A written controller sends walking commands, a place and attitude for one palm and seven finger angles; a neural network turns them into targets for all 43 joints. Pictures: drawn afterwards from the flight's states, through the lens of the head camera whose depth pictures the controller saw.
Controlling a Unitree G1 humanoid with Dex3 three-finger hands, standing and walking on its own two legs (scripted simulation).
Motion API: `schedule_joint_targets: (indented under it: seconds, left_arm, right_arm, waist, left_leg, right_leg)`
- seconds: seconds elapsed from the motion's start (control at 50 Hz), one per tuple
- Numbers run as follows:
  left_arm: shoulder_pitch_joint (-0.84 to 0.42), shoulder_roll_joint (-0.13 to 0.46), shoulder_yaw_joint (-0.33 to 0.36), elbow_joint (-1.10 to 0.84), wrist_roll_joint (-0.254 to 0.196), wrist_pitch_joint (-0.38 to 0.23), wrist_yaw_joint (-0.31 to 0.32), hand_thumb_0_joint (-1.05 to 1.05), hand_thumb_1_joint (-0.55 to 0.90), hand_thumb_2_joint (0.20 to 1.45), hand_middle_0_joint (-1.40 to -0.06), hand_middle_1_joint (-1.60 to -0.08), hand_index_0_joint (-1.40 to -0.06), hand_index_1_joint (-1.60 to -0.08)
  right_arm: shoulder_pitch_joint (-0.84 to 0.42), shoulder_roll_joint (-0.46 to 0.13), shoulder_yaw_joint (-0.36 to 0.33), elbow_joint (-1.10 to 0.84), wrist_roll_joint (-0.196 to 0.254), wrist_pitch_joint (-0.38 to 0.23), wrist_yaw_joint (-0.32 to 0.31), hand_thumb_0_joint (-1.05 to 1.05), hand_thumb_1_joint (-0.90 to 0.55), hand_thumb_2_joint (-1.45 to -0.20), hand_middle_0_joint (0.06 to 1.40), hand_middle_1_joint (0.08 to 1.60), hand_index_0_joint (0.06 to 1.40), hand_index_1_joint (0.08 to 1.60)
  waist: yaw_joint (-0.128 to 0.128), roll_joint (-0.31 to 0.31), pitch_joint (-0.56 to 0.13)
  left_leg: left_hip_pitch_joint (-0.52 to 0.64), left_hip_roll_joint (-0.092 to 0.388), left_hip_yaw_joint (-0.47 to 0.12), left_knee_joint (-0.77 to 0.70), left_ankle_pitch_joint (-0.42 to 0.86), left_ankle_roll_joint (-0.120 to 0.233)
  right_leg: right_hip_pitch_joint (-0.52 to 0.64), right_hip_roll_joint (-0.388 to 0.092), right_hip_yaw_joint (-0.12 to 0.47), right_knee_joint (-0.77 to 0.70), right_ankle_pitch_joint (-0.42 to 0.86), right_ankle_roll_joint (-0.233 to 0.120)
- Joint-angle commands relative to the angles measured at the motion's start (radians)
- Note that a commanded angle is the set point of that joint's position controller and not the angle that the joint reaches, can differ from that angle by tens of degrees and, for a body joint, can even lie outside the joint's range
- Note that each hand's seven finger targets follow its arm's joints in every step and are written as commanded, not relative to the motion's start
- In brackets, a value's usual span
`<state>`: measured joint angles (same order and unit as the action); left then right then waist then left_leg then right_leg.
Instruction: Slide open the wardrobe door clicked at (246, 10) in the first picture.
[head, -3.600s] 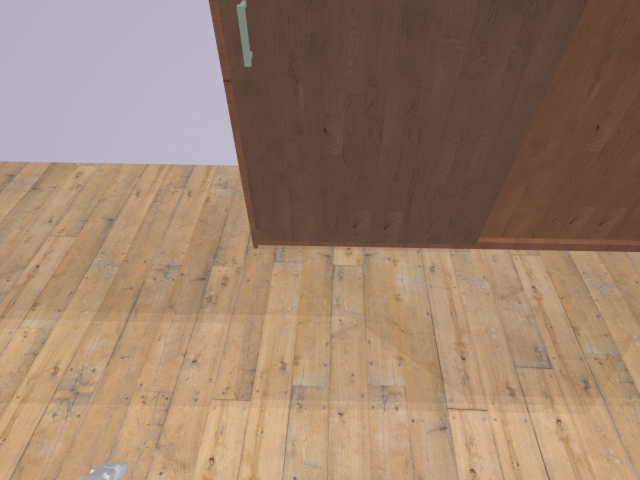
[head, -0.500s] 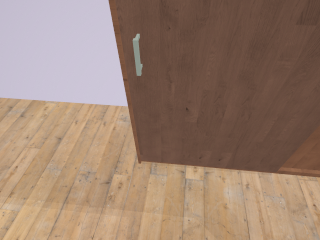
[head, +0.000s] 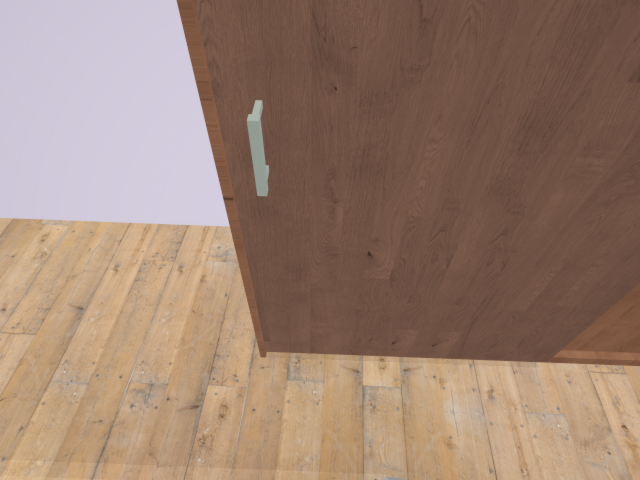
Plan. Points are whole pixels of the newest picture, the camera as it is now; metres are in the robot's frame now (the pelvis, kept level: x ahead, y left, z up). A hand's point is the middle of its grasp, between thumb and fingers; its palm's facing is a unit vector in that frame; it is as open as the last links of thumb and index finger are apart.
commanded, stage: come to a stop and stand still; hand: left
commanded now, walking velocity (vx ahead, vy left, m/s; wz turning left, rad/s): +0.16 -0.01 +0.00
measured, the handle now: (260, 150) +0.55 +0.13 +0.10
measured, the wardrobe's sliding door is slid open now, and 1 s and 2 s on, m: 0.00 0.00 0.00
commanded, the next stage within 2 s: none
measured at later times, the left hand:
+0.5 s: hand out of the picture +0.13 +0.18 -0.18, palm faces +0.10 -0.97 -0.20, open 7.3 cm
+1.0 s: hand out of the picture +0.03 +0.14 -0.17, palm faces +0.07 -0.98 -0.19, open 7.4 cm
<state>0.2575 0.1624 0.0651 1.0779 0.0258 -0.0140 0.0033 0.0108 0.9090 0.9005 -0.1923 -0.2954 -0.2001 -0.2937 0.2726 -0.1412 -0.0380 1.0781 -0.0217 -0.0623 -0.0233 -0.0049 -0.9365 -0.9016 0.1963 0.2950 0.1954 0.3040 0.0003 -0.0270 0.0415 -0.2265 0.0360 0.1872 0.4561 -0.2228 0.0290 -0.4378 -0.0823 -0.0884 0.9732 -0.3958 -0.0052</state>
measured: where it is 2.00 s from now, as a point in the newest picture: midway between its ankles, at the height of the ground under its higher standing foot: outside the picture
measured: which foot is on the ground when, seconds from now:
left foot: down 0.00-0.14, up 0.16-0.46, down 0.48-1.00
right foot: up 0.00-0.12, down 0.14-0.50, up 0.52-0.84, down 0.86-1.00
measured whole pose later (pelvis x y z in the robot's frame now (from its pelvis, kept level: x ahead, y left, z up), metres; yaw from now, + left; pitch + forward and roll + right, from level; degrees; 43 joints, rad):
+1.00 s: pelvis +0.04 -0.03 +0.00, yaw +1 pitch -2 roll +0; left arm 0.29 0.13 0.02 1.12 0.01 0.01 0.03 0.01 0.91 0.90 -0.19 -0.30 -0.20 -0.29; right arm 0.26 -0.17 -0.04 1.12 -0.01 0.02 -0.02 0.00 -0.92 -0.90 0.20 0.29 0.19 0.30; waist -0.02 0.03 0.01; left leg -0.27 0.06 0.07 0.44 -0.14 -0.02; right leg -0.13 -0.01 -0.06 0.46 -0.30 -0.01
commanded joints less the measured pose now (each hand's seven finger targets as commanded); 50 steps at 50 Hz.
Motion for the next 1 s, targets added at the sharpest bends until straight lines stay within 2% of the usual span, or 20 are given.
schedule_joint_targets:
  seconds: [0.0, 0.06, 0.08, 0.1, 0.12, 0.14, 0.2, 0.32, 0.38, 0.42, 0.44, 0.48, 0.5, 0.58, 0.7, 0.78, 0.8, 0.84, 0.88, 0.98]
  left_arm:
    - [0.060, -0.014, -0.015, -0.052, 0.002, -0.005, -0.008, 0.000, 0.900, 0.900, -0.200, -0.300, -0.200, -0.300]
    - [0.089, 0.005, -0.010, -0.043, 0.005, -0.010, -0.006, 0.000, 0.900, 0.900, -0.200, -0.300, -0.200, -0.300]
    - [0.123, 0.036, -0.005, -0.034, 0.007, -0.018, -0.001, 0.000, 0.900, 0.900, -0.200, -0.300, -0.200, -0.300]
    - [0.162, 0.086, 0.001, -0.020, 0.010, -0.029, 0.009, 0.000, 0.900, 0.900, -0.200, -0.300, -0.200, -0.300]
    - [0.167, 0.166, 0.008, -0.020, 0.006, -0.035, 0.018, 0.000, 0.900, 0.900, -0.200, -0.300, -0.200, -0.300]
    - [0.156, 0.181, 0.006, -0.028, -0.006, -0.037, 0.021, 0.000, 0.900, 0.900, -0.200, -0.300, -0.200, -0.300]
    - [-0.003, 0.130, -0.008, -0.049, -0.003, -0.031, 0.039, 0.000, 0.900, 0.900, -0.200, -0.300, -0.200, -0.300]
    - [-0.016, 0.157, 0.021, -0.067, 0.000, 0.012, 0.048, 0.000, 0.900, 0.900, -0.200, -0.300, -0.200, -0.300]
    - [-0.043, 0.162, 0.030, -0.083, 0.002, 0.024, 0.048, 0.000, 0.900, 0.900, -0.200, -0.300, -0.200, -0.300]
    - [-0.064, 0.161, 0.030, -0.095, -0.005, 0.031, 0.046, 0.000, 0.900, 0.900, -0.200, -0.300, -0.200, -0.300]
    - [-0.060, 0.139, 0.026, -0.103, -0.009, 0.037, 0.042, 0.000, 0.900, 0.900, -0.200, -0.300, -0.200, -0.300]
    - [-0.033, 0.069, 0.005, -0.121, -0.013, 0.049, 0.041, 0.000, 0.900, 0.900, -0.200, -0.300, -0.200, -0.300]
    - [-0.055, 0.087, 0.008, -0.118, -0.009, 0.056, 0.041, 0.000, 0.900, 0.900, -0.200, -0.300, -0.200, -0.300]
    - [0.008, 0.077, 0.006, -0.068, -0.004, 0.048, 0.023, 0.000, 0.900, 0.900, -0.200, -0.300, -0.200, -0.300]
    - [-0.020, 0.051, -0.012, -0.066, -0.005, 0.054, 0.013, 0.000, 0.900, 0.900, -0.200, -0.300, -0.200, -0.300]
    - [0.073, 0.046, -0.019, -0.024, -0.006, 0.040, 0.018, 0.000, 0.900, 0.900, -0.200, -0.300, -0.200, -0.300]
    - [0.110, 0.056, -0.017, -0.012, -0.005, 0.032, 0.021, 0.000, 0.900, 0.900, -0.200, -0.300, -0.200, -0.300]
    - [0.080, 0.124, -0.019, -0.012, -0.006, 0.017, 0.030, 0.000, 0.900, 0.900, -0.200, -0.300, -0.200, -0.300]
    - [0.020, 0.130, -0.022, -0.019, -0.009, 0.008, 0.029, 0.000, 0.900, 0.900, -0.200, -0.300, -0.200, -0.300]
    - [0.056, 0.078, -0.036, 0.003, -0.017, 0.006, 0.031, 0.000, 0.900, 0.900, -0.200, -0.300, -0.200, -0.300]
  right_arm:
    - [0.049, -0.139, -0.025, -0.019, -0.005, 0.002, -0.001, 0.000, -0.900, -0.900, 0.200, 0.300, 0.200, 0.300]
    - [0.045, -0.132, -0.030, -0.011, -0.003, 0.021, 0.004, 0.000, -0.900, -0.900, 0.200, 0.300, 0.200, 0.300]
    - [0.043, -0.107, -0.025, -0.009, -0.001, 0.021, 0.006, 0.000, -0.900, -0.900, 0.200, 0.300, 0.200, 0.300]
    - [0.049, -0.067, -0.012, -0.013, 0.006, 0.020, 0.008, 0.000, -0.900, -0.900, 0.200, 0.300, 0.200, 0.300]
    - [0.068, -0.019, 0.000, -0.032, 0.012, 0.024, 0.011, 0.000, -0.900, -0.900, 0.200, 0.300, 0.200, 0.300]
    - [0.048, -0.052, 0.002, -0.036, 0.010, 0.037, 0.003, 0.000, -0.900, -0.900, 0.200, 0.300, 0.200, 0.300]
    - [0.091, -0.027, 0.006, 0.017, 0.022, 0.058, -0.008, 0.000, -0.900, -0.900, 0.200, 0.300, 0.200, 0.300]
    - [0.051, -0.041, -0.017, -0.023, 0.013, 0.093, -0.011, 0.000, -0.900, -0.900, 0.200, 0.300, 0.200, 0.300]
    - [0.037, -0.054, -0.026, -0.046, 0.013, 0.097, -0.010, 0.000, -0.900, -0.900, 0.200, 0.300, 0.200, 0.300]
    - [0.067, -0.064, -0.027, -0.046, 0.010, 0.092, -0.007, 0.000, -0.900, -0.900, 0.200, 0.300, 0.200, 0.300]
    - [0.084, -0.088, -0.029, -0.046, 0.007, 0.083, -0.006, 0.000, -0.900, -0.900, 0.200, 0.300, 0.200, 0.300]
    - [0.042, -0.171, -0.035, -0.086, 0.000, 0.070, -0.010, 0.000, -0.900, -0.900, 0.200, 0.300, 0.200, 0.300]
    - [0.021, -0.172, -0.032, -0.088, -0.003, 0.063, -0.023, 0.000, -0.900, -0.900, 0.200, 0.300, 0.200, 0.300]
    - [-0.069, -0.145, -0.017, -0.101, -0.001, 0.050, -0.031, 0.000, -0.900, -0.900, 0.200, 0.300, 0.200, 0.300]
    - [-0.004, -0.187, -0.039, -0.059, -0.004, 0.063, -0.024, 0.000, -0.900, -0.900, 0.200, 0.300, 0.200, 0.300]
    - [-0.026, -0.177, -0.042, -0.046, 0.003, 0.065, -0.013, 0.000, -0.900, -0.900, 0.200, 0.300, 0.200, 0.300]
    - [-0.027, -0.159, -0.039, -0.046, 0.008, 0.065, -0.010, 0.000, -0.900, -0.900, 0.200, 0.300, 0.200, 0.300]
    - [-0.022, -0.080, -0.018, -0.050, 0.018, 0.066, 0.000, 0.000, -0.900, -0.900, 0.200, 0.300, 0.200, 0.300]
    - [-0.028, -0.064, -0.007, -0.039, 0.005, 0.079, 0.005, 0.000, -0.900, -0.900, 0.200, 0.300, 0.200, 0.300]
    - [0.056, -0.076, 0.005, 0.029, 0.007, 0.066, -0.002, 0.000, -0.900, -0.900, 0.200, 0.300, 0.200, 0.300]
  waist:
    - [0.008, 0.140, 0.005]
    - [0.034, 0.113, 0.018]
    - [0.057, 0.040, 0.025]
    - [0.073, -0.090, 0.003]
    - [0.051, -0.254, -0.018]
    - [0.061, -0.232, -0.041]
    - [-0.007, -0.104, -0.042]
    - [0.015, -0.114, -0.046]
    - [0.007, -0.133, -0.053]
    - [-0.018, -0.111, -0.067]
    - [-0.024, -0.021, -0.080]
    - [-0.013, 0.316, -0.078]
    - [-0.025, 0.262, -0.066]
    - [0.012, 0.134, -0.064]
    - [-0.042, 0.163, -0.064]
    - [-0.002, 0.153, -0.043]
    - [0.008, 0.108, -0.049]
    - [-0.017, -0.048, -0.020]
    - [-0.026, -0.184, 0.051]
    - [-0.026, -0.035, 0.068]
  left_leg:
    - [-0.033, 0.258, -0.195, -0.223, 0.073, 0.135]
    - [-0.094, 0.219, -0.173, -0.146, -0.098, 0.091]
    - [-0.144, 0.181, -0.149, -0.059, -0.119, 0.058]
    - [-0.213, 0.096, -0.069, 0.096, -0.161, 0.003]
    - [-0.275, 0.020, -0.027, 0.222, -0.289, -0.042]
    - [-0.202, 0.037, -0.103, 0.302, -0.363, -0.049]
    - [-0.124, 0.055, -0.158, 0.323, -0.271, -0.059]
    - [-0.136, 0.012, -0.122, 0.285, -0.198, -0.077]
    - [-0.100, 0.015, -0.124, 0.221, -0.154, -0.076]
    - [0.015, 0.028, -0.118, 0.066, 0.008, -0.069]
    - [0.098, 0.076, -0.159, -0.007, 0.192, -0.048]
    - [0.036, 0.329, -0.426, -0.164, 0.536, 0.113]
    - [-0.011, 0.334, -0.444, -0.191, 0.464, 0.152]
    - [0.070, 0.251, -0.318, -0.166, 0.360, 0.138]
    - [0.132, 0.264, -0.351, -0.201, 0.177, 0.132]
    - [0.025, 0.206, -0.313, -0.168, 0.051, 0.082]
    - [-0.002, 0.161, -0.267, -0.130, 0.025, 0.041]
    - [-0.043, 0.054, -0.162, -0.039, -0.052, -0.037]
    - [0.033, 0.037, -0.148, 0.000, -0.039, -0.044]
    - [0.065, 0.075, -0.171, -0.047, 0.077, -0.038]
  right_leg:
    - [0.091, -0.003, -0.011, -0.229, 0.054, 0.006]
    - [0.231, 0.036, -0.056, -0.391, 0.160, 0.009]
    - [0.317, 0.027, -0.027, -0.483, 0.189, 0.003]
    - [0.396, -0.093, 0.130, -0.586, 0.202, -0.027]
    - [0.410, -0.286, 0.353, -0.684, 0.325, -0.106]
    - [0.331, -0.327, 0.384, -0.722, 0.470, -0.160]
    - [0.292, -0.256, 0.203, -0.608, 0.885, -0.184]
    - [0.321, -0.229, 0.134, -0.562, 0.921, -0.179]
    - [0.298, -0.228, 0.126, -0.542, 0.850, -0.172]
    - [0.221, -0.199, 0.111, -0.502, 0.680, -0.124]
    - [0.150, -0.142, 0.074, -0.447, 0.509, -0.075]
    - [0.101, 0.043, -0.005, -0.197, -0.116, 0.025]
    - [0.093, 0.053, 0.082, -0.050, -0.184, 0.023]
    - [0.025, 0.041, 0.116, -0.011, -0.058, 0.030]
    - [0.086, 0.035, 0.066, -0.249, -0.094, 0.036]
    - [0.249, 0.048, 0.031, -0.530, 0.085, 0.022]
    - [0.309, 0.034, 0.043, -0.645, 0.161, 0.018]
    - [0.263, -0.126, 0.213, -0.732, 0.115, -0.045]
    - [0.072, -0.116, 0.227, -0.792, -0.068, -0.060]
    - [0.110, -0.042, 0.152, -0.724, 0.037, -0.036]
